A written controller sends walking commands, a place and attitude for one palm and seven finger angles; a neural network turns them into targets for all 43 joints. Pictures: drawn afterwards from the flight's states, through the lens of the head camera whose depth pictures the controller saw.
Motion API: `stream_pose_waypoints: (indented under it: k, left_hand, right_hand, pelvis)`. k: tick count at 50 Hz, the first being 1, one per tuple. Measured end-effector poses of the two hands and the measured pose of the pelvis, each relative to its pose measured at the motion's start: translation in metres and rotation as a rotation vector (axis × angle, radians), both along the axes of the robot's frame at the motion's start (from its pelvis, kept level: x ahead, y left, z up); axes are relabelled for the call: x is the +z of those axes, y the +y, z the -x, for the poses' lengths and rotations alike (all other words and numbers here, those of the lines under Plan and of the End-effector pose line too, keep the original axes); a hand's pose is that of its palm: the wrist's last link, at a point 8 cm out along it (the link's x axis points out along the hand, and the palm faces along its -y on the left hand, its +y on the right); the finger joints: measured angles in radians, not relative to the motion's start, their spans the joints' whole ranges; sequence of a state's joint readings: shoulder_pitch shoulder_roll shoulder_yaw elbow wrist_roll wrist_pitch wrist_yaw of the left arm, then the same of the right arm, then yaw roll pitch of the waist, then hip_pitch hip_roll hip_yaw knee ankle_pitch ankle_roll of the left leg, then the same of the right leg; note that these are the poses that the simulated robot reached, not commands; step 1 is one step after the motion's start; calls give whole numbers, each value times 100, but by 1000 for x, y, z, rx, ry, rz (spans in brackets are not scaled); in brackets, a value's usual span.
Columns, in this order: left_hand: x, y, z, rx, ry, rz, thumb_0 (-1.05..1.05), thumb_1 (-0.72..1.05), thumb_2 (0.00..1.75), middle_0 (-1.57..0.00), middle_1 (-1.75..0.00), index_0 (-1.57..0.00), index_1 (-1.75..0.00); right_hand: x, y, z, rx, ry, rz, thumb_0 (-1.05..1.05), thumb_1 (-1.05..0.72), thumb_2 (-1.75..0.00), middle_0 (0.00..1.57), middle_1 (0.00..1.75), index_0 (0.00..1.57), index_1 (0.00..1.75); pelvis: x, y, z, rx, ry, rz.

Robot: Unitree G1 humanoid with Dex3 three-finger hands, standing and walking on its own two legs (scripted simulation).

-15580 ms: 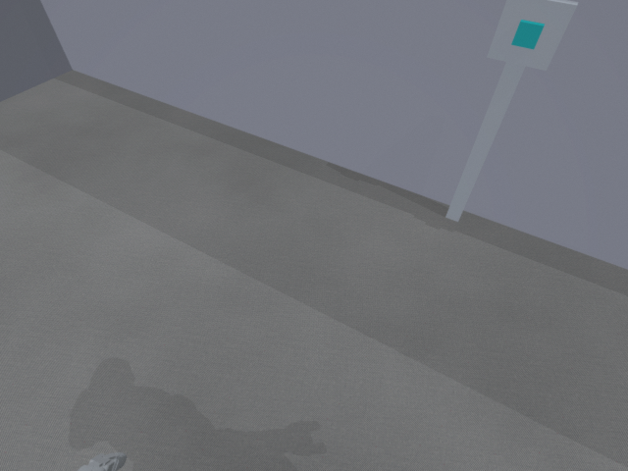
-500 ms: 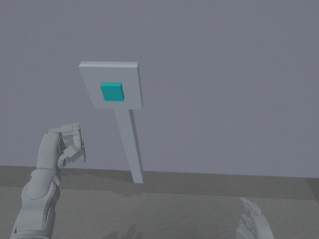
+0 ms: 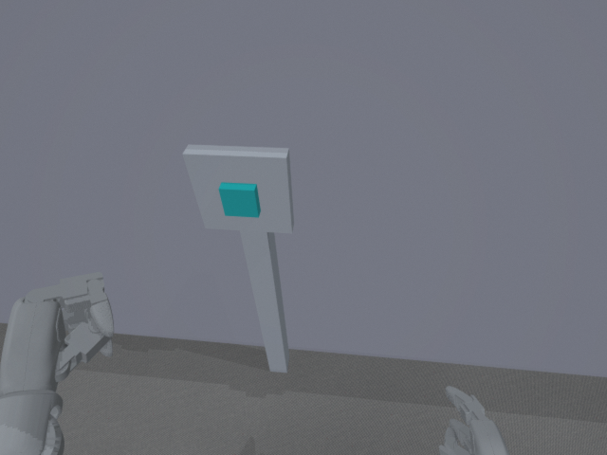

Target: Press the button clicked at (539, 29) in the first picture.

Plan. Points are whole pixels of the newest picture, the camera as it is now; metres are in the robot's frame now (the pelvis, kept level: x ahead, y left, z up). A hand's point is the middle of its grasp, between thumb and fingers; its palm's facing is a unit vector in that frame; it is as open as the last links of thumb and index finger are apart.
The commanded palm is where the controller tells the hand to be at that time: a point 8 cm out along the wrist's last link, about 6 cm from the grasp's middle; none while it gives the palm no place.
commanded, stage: draw the hand back to the body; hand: left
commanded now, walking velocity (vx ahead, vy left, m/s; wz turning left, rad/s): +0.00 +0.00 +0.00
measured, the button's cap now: (240, 199) +0.52 +0.19 +0.04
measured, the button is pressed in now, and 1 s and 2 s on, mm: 0 0 0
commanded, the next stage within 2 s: step back with the hand held close in 0.38 s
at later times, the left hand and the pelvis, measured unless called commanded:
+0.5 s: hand (77, 349) +0.16 +0.24 +0.16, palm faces +0.42 -0.82 -0.39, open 3.1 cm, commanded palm +0.12 +0.28 +0.17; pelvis -0.02 +0.00 +0.00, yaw -1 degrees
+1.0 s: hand (50, 380) +0.13 +0.25 +0.16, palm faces +0.37 -0.79 -0.50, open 3.1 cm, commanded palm +0.07 +0.29 +0.17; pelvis -0.07 +0.01 -0.01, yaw -2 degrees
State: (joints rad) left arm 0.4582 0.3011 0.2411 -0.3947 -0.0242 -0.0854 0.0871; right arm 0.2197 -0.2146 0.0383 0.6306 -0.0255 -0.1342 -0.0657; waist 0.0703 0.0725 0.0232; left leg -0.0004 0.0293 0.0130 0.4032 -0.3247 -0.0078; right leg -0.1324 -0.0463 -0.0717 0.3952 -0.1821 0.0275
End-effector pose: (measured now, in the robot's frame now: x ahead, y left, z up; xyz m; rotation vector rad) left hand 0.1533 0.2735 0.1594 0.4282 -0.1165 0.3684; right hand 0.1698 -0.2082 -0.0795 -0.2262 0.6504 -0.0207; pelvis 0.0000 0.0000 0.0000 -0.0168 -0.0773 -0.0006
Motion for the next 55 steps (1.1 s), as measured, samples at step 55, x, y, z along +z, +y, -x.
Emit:
stream_pose_waypoints:
  k: [55]
  left_hand:
    - [16, 10, 78, -45, -122, -174, 1, 89, 90, -131, -150, -131, -150]
  right_hand:
    - [-3, -19, 91, -153, 19, 45, 1, -90, -90, 21, 30, 20, 30]
  pelvis:
    - [-16, 9, 80, -25, 64, -33]
